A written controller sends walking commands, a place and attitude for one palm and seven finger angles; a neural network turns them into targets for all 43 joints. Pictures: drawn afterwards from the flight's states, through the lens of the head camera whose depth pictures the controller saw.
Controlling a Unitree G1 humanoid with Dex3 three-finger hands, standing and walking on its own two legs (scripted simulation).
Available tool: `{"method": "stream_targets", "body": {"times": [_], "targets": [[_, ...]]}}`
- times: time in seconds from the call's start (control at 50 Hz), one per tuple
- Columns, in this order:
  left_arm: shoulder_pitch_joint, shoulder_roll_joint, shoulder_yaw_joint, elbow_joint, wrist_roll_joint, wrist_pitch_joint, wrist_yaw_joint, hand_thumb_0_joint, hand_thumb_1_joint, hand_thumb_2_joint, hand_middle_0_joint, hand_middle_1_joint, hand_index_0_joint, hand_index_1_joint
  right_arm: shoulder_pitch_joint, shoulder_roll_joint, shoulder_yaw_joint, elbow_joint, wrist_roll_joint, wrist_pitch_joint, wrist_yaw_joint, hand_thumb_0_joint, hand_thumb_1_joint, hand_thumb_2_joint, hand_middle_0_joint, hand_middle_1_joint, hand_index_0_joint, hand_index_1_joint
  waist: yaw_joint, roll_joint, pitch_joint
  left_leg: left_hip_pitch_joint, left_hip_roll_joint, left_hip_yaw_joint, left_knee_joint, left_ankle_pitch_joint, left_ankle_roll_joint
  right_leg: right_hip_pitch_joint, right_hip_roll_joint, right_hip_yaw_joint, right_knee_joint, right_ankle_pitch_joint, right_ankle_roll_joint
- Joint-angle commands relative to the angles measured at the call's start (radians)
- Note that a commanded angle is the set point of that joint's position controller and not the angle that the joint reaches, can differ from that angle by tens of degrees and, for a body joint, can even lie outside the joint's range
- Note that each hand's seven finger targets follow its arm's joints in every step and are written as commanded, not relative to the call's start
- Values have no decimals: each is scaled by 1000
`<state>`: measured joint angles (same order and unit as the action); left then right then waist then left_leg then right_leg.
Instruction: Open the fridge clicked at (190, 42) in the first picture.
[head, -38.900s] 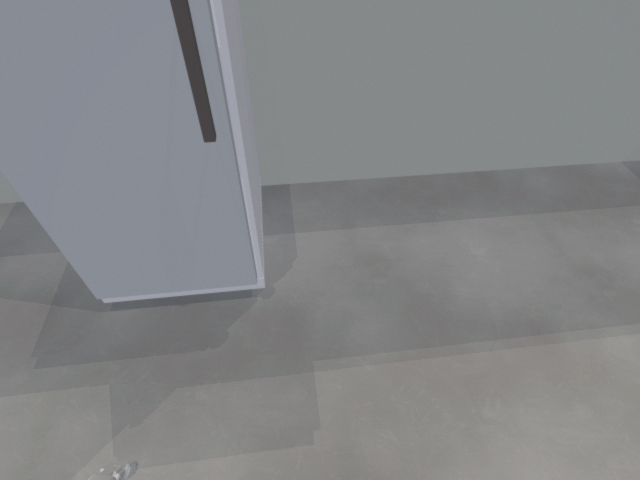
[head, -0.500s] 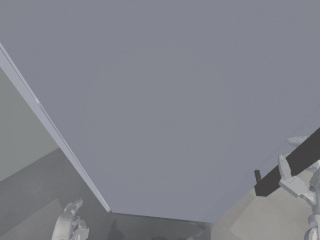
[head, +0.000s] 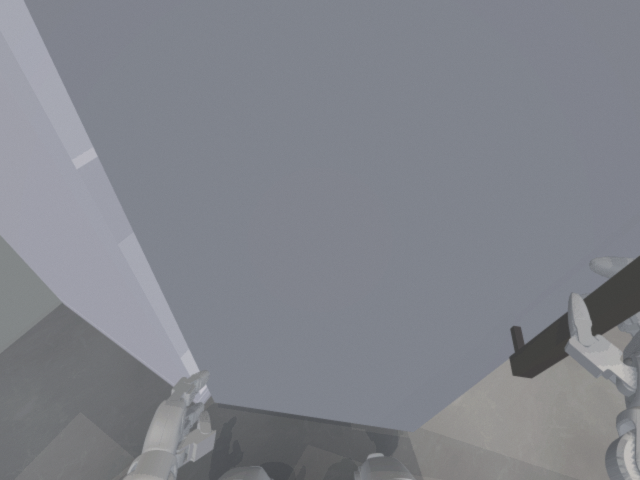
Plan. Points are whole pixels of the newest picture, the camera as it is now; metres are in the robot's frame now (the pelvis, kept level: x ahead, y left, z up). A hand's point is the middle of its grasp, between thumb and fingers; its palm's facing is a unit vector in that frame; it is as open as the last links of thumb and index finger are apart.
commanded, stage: stop walking and hold the door back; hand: right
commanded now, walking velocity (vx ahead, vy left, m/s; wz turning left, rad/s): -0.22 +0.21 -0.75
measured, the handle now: (588, 296) +0.29 -0.26 +0.14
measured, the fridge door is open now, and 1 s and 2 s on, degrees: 65 64 69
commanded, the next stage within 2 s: loosen the grip on the handle in 1.98 s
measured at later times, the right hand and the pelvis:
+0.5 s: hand (595, 394) +0.19 -0.21 +0.15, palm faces +0.46 +0.86 -0.23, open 6.1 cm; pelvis -0.12 +0.07 +0.02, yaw -16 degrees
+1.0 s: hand (581, 308) +0.27 -0.23 +0.15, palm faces +0.46 +0.87 -0.19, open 5.8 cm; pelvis -0.11 +0.08 +0.01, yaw -13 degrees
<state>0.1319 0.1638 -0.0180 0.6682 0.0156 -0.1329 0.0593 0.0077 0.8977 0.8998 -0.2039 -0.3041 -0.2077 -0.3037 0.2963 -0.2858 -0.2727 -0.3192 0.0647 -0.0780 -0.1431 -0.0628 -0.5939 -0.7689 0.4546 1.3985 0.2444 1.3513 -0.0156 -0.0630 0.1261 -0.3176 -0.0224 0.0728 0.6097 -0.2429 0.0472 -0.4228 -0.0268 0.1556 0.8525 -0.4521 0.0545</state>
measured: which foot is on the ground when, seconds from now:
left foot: down 0.00-0.36, up 0.38-0.66, down 0.68-1.00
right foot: up 0.00-0.34, down 0.36-0.68, up 0.70-1.00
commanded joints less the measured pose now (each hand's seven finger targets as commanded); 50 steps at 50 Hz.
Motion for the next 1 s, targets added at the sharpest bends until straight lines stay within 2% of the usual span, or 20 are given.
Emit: {"method": "stream_targets", "body": {"times": [0.0, 0.06, 0.16, 0.24, 0.3, 0.32, 0.34, 0.36, 0.38, 0.42, 0.46, 0.6, 0.64, 0.66, 0.68, 0.7, 0.74, 0.82, 0.94, 0.98], "targets": [[-53, 99, 71, -152, -1, -19, 15, 0, 900, 900, -200, -300, -200, -300, -16, -202, -122, -244, -33, -117, 0, 0, -900, -900, 450, 1400, 450, 1400, 20, 207, -302, 172, 361, -295, -353, 17, -28, -133, 51, -74, 510, -36, 4], [-73, 90, 50, -171, -1, -8, 32, 0, 900, 900, -200, -300, -200, -300, -51, -192, -104, -242, -28, -133, -7, 0, -900, -900, 450, 1400, 450, 1400, 14, 171, -306, 228, 314, -99, -336, 139, 13, -124, 59, -162, 479, -37, 21], [-29, 169, 60, -136, -7, 0, 60, 0, 900, 900, -200, -300, -200, -300, -427, -198, -63, 0, -16, -130, -42, 0, -900, -900, 450, 1400, 450, 1400, 15, 188, -250, 151, 331, -194, -516, -160, -108, 29, 71, -190, 130, 10, -39], [-4, 193, 67, -129, -18, 16, 53, 0, 900, 900, -200, -300, -200, -300, -612, -190, -6, 129, -29, -156, -43, 0, -900, -900, 450, 1400, 450, 1400, -2, 245, -231, 189, 311, -186, -597, -241, -136, 184, 103, -272, -248, -71, -79], [23, 198, 60, -140, -20, 47, 36, 0, 900, 900, -200, -300, -200, -300, -719, -206, 18, 176, -25, -177, -25, 0, -900, -900, 450, 1400, 450, 1400, 33, 88, -263, 163, 240, -105, -487, -208, -152, 369, 101, -263, -578, 20, -115], [35, 213, 55, -150, -18, 54, 28, 0, 900, 900, -200, -300, -200, -300, -775, -196, 48, 208, -20, -183, -13, 0, -900, -900, 450, 1400, 450, 1400, 51, -35, -235, 89, 146, -50, -337, -206, -174, 384, 18, -149, -677, -45, -165], [20, 239, 58, -161, -11, 52, 21, 0, 900, 900, -200, -300, -200, -300, -834, -203, 42, 248, -19, -180, -8, 0, -900, -900, 450, 1400, 450, 1400, 44, -301, -221, 21, 38, 40, 35, -195, -171, 285, -186, 86, -758, -177, -246], [-20, 213, 56, -173, -6, 30, 11, 0, 900, 900, -200, -300, -200, -300, -924, -200, 36, 297, -22, -156, -12, 0, -900, -900, 450, 1400, 450, 1400, 25, -395, -213, -13, 24, -56, 540, -244, -96, 85, -384, 280, -730, -224, -342], [-49, 176, 64, -180, -8, 16, 3, 0, 900, 900, -200, -300, -200, -300, -1039, -224, 34, 297, -31, -146, -3, 0, -900, -900, 450, 1400, 450, 1400, 0, -289, -207, -48, 31, -156, 755, -272, -50, 53, -410, 284, -693, -72, -342], [10, 206, 75, -121, -45, 26, 14, 0, 900, 900, -200, -300, -200, -300, -1151, -305, 11, 376, -63, -167, 4, 0, -900, -900, 450, 1400, 450, 1400, 20, -93, -191, -346, 46, -137, 692, -159, -74, 268, -324, 206, -655, -147, -316], [42, 202, 59, -116, -58, 33, 26, 0, 900, 900, -200, -300, -200, -300, -1244, -107, 194, 525, -38, -126, 34, 0, -900, -900, 450, 1400, 450, 1400, 28, -4, -179, -363, 61, -97, 599, -138, -75, 299, -272, 119, -600, -111, -287], [76, 214, 35, -64, -52, 26, 59, 0, 900, 900, -200, -300, -200, -300, -1508, -226, 142, 775, -36, -117, 54, 0, -900, -900, 450, 1400, 450, 1400, -4, -202, -354, 109, -4, 85, -56, -153, -89, 253, -156, -91, -456, -68, -186], [77, 209, 39, -47, -56, 30, 53, 0, 900, 900, -200, -300, -200, -300, -1503, -345, 63, 866, -46, -120, 47, 0, -900, -900, 450, 1400, 450, 1400, -12, -9, -378, 359, 110, -110, -214, -209, -41, 38, -97, -137, -221, -36, -136], [65, 185, 44, -53, -56, 40, 52, 0, 900, 900, -200, -300, -200, -300, -1494, -407, 30, 908, -53, -121, 48, 0, -900, -900, 450, 1400, 450, 1400, -16, 273, -378, 469, 332, -483, -302, -255, 62, -183, 2, -198, 42, -48, -81], [31, 201, 51, -76, -58, 41, 55, 0, 900, 900, -200, -300, -200, -300, -1431, -478, -35, 978, -47, -107, 47, 0, -900, -900, 450, 1400, 450, 1400, -42, 357, -323, 468, 488, -702, -356, -96, 118, -323, 36, -123, 245, -122, -60], [39, 216, 56, -51, -44, 38, 57, 0, 900, 900, -200, -300, -200, -300, -1454, -508, -72, 952, -40, -115, 48, 0, -900, -900, 450, 1400, 450, 1400, -24, 217, -316, 453, 491, -595, -323, 77, 112, -323, 9, -73, 327, -64, -45], [44, 220, 58, -17, -54, 22, 50, 0, 900, 900, -200, -300, -200, -300, -1480, -548, -105, 999, -56, -114, 57, 0, -900, -900, 450, 1400, 450, 1400, 5, 246, -298, 368, 418, -525, -270, -42, 95, -300, -17, -41, 336, 20, -36], [73, 243, 55, -9, -54, 16, 44, 0, 900, 900, -200, -300, -200, -300, -1419, -581, -174, 1106, -46, -151, 63, 0, -900, -900, 450, 1400, 450, 1400, 4, 293, -294, 346, 339, -234, -238, 256, 55, -185, -15, -147, 139, 90, -34], [85, 244, 80, -72, -44, 20, 37, 0, 900, 900, -200, -300, -200, -300, -1235, -509, -185, 909, -37, -188, 78, 0, -900, -900, 450, 1400, 450, 1400, 4, 269, -330, 261, 269, -107, -169, 379, 22, 163, 22, -279, -301, 277, -28], [68, 257, 99, -108, -44, 22, 37, 0, 900, 900, -200, -300, -200, -300, -1103, -423, -148, 747, -29, -210, 86, 0, -900, -900, 450, 1400, 450, 1400, 21, 92, -349, 181, 179, -48, -64, 270, -24, 338, -24, -242, -424, 472, -26]]}}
